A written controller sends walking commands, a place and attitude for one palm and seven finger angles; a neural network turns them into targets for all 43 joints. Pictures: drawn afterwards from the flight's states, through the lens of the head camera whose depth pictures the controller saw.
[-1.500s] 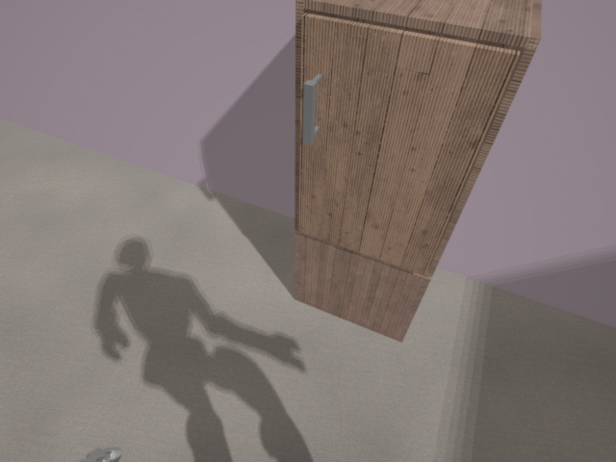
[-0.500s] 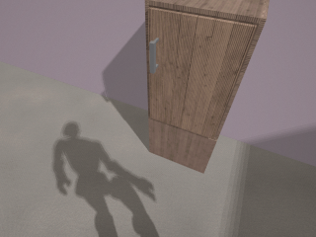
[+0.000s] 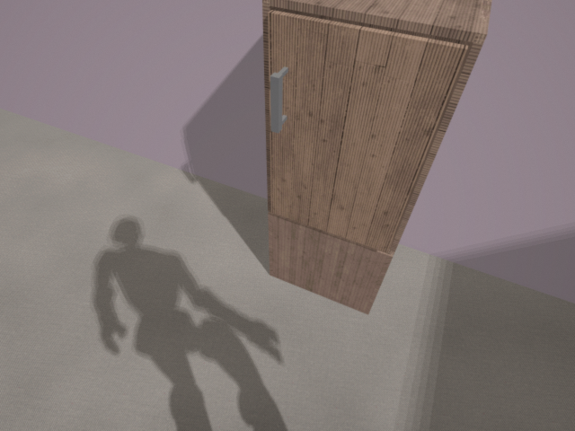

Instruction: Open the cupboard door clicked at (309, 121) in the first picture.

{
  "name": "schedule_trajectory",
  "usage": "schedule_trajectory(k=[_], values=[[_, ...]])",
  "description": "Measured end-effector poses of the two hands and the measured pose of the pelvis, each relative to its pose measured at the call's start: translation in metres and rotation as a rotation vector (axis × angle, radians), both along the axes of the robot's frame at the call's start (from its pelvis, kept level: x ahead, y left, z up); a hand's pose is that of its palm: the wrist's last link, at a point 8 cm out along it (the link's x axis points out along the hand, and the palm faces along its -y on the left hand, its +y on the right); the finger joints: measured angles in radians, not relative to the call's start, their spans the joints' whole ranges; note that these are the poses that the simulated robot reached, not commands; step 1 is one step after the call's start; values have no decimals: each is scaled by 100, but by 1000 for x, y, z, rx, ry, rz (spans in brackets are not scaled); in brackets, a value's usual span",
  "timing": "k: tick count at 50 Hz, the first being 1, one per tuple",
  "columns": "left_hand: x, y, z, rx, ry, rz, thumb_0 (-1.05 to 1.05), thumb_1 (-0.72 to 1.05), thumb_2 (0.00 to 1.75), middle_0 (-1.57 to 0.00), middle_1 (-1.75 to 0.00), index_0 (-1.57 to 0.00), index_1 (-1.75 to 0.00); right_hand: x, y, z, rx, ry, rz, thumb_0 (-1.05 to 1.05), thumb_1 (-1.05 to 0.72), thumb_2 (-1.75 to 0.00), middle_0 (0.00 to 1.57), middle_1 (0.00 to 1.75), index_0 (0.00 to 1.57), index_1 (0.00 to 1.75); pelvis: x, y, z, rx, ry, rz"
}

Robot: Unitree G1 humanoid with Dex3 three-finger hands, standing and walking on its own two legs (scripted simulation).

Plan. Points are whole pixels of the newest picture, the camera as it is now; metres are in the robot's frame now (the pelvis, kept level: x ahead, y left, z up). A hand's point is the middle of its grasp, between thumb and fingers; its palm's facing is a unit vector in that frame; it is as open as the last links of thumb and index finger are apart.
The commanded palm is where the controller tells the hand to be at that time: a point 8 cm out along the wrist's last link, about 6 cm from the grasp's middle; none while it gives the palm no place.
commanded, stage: turn to face it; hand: left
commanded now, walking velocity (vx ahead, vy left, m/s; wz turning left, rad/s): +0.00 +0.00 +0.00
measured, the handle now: (280, 100) +0.78 +0.07 +0.07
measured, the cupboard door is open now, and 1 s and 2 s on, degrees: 0 0 0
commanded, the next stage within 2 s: take the last steps up to it in 0.78 s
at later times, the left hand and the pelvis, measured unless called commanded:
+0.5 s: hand out of the picture +0.06 +0.18 -0.18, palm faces -0.13 -0.95 -0.28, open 7.4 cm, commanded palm none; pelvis -0.01 -0.02 -0.03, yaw -11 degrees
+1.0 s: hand out of the picture +0.07 +0.17 -0.19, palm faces -0.20 -0.96 -0.18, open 7.4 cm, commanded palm none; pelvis +0.00 +0.00 -0.01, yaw -18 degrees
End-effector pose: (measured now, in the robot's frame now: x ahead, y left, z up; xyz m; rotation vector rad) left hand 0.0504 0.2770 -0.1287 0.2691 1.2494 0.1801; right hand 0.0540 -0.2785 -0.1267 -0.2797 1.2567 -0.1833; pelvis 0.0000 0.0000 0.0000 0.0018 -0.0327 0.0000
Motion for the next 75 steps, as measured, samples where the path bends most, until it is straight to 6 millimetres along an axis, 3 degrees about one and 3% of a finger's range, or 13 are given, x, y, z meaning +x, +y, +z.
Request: schedule_trajectory(k=[11, 18, 25, 31, 37, 43, 48, 53, 62, 69, 75], values=[[0, -5, -7, -11, 37, -13, 1, 91, 90, -20, -30, -20, -30, -2, 11, -7, 16, -22, -50, 1, -91, -90, 20, 30, 20, 30, -1, 3, -4, 1, 7, -55], [3, -23, -18, -36, 70, -64, 1, 91, 90, -20, -30, -20, -30, -28, 21, -22, 62, -24, -137, 0, -91, -90, 20, 30, 20, 30, -9, -2, -14, 29, 10, -130], [9, -55, -18, -16, 48, -114, 1, 91, 90, -20, -30, -20, -30, -56, 6, -49, 111, 0, -228, 1, -91, -90, 20, 30, 21, 30, -13, -23, -27, 29, 7, -196], [2, -77, -6, -33, 62, -121, 1, 91, 90, -20, -30, -20, -30, -64, -4, -34, 115, 7, -262, 1, -91, -90, 20, 30, 20, 30, -15, -32, -11, 31, 25, -220], [4, -87, -4, -61, 64, -145, 1, 91, 90, -20, -30, -20, -30, -67, -8, -23, 93, -13, -296, 1, -91, -90, 20, 30, 20, 30, -15, -32, -4, 27, 38, -256], [10, -81, -11, -86, 58, -166, 1, 91, 90, -20, -30, -20, -30, -64, 1, -15, 68, -40, -319, 1, -91, -90, 19, 30, 20, 30, -13, -22, -5, 9, 39, -287], [17, -64, -21, -107, 62, -184, 1, 91, 90, -20, -30, -20, -30, -60, 20, -7, 48, -77, -328, 1, -91, -90, 19, 30, 20, 30, -9, -4, -6, -10, 40, -309], [33, -40, -32, -127, 58, -194, 1, 91, 90, -20, -30, -20, -30, -73, 53, -4, 41, -75, -337, 0, -91, -90, 20, 30, 20, 30, 4, 16, -9, -19, 31, -318], [77, -25, -18, -114, 56, -256, 1, 91, 90, -20, -30, -20, -30, -131, 117, -8, 125, 128, -441, 0, -91, -90, 20, 30, 20, 30, 35, 31, 0, -7, 43, -332], [125, -51, -17, -108, 55, -308, 1, 91, 90, -20, -30, -19, -30, -154, 146, -15, 201, 272, -513, 1, -91, -90, 20, 30, 20, 30, 62, 22, -5, 11, 44, -333], [170, -89, -22, -128, -51, -304, 1, 92, 90, -20, -30, -20, -30, -142, 140, -31, 252, 341, -520, 1, -91, -90, 20, 30, 20, 30, 90, 4, -19, 5, 33, -312]])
